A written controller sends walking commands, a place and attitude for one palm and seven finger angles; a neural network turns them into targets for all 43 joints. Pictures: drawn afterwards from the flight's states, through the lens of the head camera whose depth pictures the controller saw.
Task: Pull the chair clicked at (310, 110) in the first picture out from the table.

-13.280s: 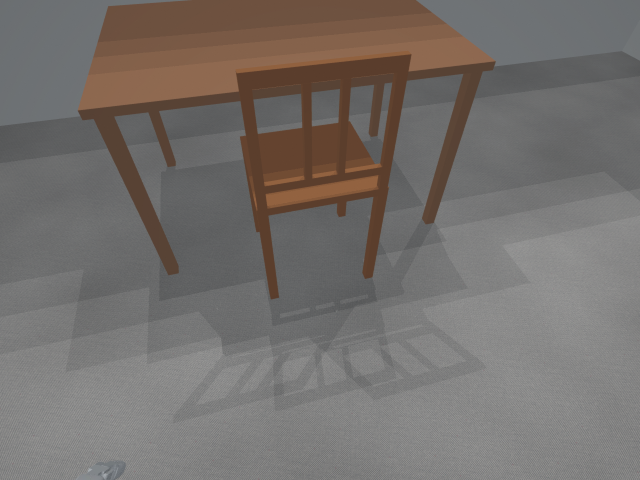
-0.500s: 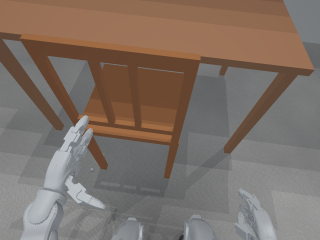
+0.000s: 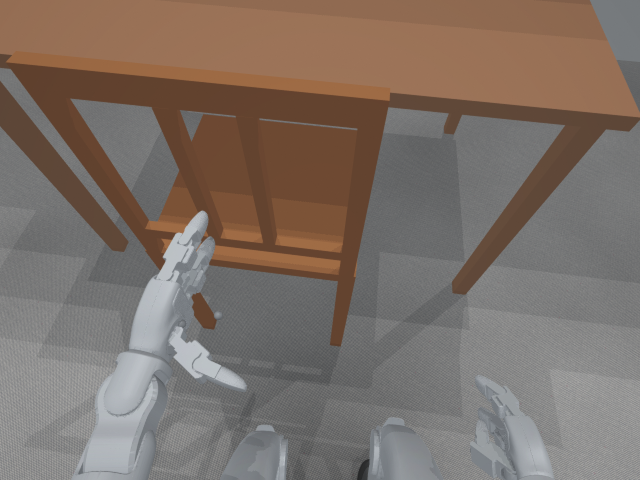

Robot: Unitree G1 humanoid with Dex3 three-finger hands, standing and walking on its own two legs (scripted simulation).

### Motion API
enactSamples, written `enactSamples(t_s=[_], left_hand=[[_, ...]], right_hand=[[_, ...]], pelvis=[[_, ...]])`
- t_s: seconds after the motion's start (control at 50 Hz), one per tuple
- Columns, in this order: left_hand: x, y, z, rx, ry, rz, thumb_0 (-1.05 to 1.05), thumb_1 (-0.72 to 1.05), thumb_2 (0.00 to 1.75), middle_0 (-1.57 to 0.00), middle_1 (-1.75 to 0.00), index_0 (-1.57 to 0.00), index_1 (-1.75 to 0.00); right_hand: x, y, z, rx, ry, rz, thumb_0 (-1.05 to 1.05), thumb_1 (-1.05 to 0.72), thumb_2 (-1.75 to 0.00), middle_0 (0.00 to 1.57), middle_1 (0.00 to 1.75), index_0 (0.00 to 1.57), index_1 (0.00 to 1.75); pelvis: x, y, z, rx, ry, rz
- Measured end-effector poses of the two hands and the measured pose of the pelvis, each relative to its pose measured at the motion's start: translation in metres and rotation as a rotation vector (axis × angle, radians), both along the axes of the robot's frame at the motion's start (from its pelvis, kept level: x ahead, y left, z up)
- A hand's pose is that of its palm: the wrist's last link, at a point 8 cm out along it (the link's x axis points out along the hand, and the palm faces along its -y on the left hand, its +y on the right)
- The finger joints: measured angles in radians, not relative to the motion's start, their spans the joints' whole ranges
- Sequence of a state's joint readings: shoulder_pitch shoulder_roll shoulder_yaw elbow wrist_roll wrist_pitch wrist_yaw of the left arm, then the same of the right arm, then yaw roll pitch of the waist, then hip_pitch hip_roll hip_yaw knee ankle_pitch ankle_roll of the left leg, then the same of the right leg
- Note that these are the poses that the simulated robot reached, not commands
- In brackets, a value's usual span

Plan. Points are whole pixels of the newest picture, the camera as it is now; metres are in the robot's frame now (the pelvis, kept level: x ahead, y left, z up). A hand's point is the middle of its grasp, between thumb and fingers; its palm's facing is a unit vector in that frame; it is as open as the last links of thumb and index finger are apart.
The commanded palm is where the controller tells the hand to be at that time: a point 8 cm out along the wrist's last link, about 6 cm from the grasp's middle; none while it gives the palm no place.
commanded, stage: aim the fingers beside a spindle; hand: left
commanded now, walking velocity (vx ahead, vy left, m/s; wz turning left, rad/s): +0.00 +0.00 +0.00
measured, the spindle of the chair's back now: (195, 181) +0.50 +0.20 +0.02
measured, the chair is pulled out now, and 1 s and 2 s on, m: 0.00 0.00 -0.02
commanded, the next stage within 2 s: push the fingers through the gap in 1.10 s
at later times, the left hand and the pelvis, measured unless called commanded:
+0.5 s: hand (255, 293) +0.34 +0.09 +0.01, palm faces -0.18 -0.98 -0.03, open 16.9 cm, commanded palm +0.33 +0.15 +0.02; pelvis -0.01 +0.00 -0.01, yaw +0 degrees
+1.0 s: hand (260, 294) +0.34 +0.09 +0.01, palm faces -0.17 -0.98 -0.04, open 16.9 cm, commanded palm +0.32 +0.15 +0.02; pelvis -0.01 +0.00 -0.01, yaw +0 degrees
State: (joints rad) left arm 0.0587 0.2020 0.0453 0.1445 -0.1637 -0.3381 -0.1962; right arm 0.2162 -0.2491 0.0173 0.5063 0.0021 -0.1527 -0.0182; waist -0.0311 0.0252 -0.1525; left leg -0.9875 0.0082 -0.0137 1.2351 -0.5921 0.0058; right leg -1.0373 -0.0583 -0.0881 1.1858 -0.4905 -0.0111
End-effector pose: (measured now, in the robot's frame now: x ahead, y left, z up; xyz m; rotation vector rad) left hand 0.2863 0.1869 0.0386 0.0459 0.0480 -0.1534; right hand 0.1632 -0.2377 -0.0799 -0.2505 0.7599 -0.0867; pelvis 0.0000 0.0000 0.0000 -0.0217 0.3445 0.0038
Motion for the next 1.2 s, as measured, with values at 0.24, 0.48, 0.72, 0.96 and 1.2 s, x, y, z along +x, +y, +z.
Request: enactSamples(t_s=[0.24, 0.48, 0.72, 0.96, 1.2], left_hand=[[0.019, -0.015, -0.01, -0.003, 0.0, 0.0, -0.02, -0.5, 0.3, -0.06, -0.08, -0.06, -0.08], [0.036, -0.034, -0.021, -0.01, -0.005, -0.023, -0.02, -0.5, 0.3, -0.06, -0.08, -0.06, -0.08], [0.044, -0.032, -0.022, -0.005, -0.014, -0.003, -0.02, -0.5, 0.3, -0.06, -0.08, -0.06, -0.08], [0.037, -0.041, -0.024, -0.003, -0.02, -0.019, -0.02, -0.5, 0.3, -0.06, -0.08, -0.06, -0.08], [0.04, -0.03, -0.023, -0.002, -0.014, 0.005, -0.02, -0.5, 0.3, -0.06, -0.08, -0.06, -0.08]], right_hand=[[-0.009, -0.008, -0.011, 0.004, 0.052, -0.016, 0.01, -0.9, -0.9, 0.2, 0.3, 0.2, 0.3], [-0.022, -0.009, -0.025, 0.008, 0.109, -0.028, 0.01, -0.9, -0.9, 0.2, 0.3, 0.2, 0.3], [-0.031, -0.004, -0.033, 0.028, 0.155, -0.042, 0.01, -0.9, -0.9, 0.2, 0.3, 0.2, 0.3], [-0.023, -0.003, -0.031, 0.017, 0.139, -0.028, 0.01, -0.9, -0.9, 0.2, 0.3, 0.2, 0.3], [-0.02, -0.002, -0.029, 0.023, 0.14, -0.028, 0.01, -0.9, -0.9, 0.2, 0.3, 0.2, 0.3]], pelvis=[[-0.001, -0.005, -0.005, 0.007, 0.017, -0.004], [-0.005, -0.003, -0.012, 0.011, 0.038, -0.005], [-0.006, 0.0, -0.013, 0.015, 0.046, -0.013], [-0.007, 0.002, -0.014, 0.012, 0.042, -0.007], [-0.006, 0.001, -0.012, 0.011, 0.041, -0.009]])
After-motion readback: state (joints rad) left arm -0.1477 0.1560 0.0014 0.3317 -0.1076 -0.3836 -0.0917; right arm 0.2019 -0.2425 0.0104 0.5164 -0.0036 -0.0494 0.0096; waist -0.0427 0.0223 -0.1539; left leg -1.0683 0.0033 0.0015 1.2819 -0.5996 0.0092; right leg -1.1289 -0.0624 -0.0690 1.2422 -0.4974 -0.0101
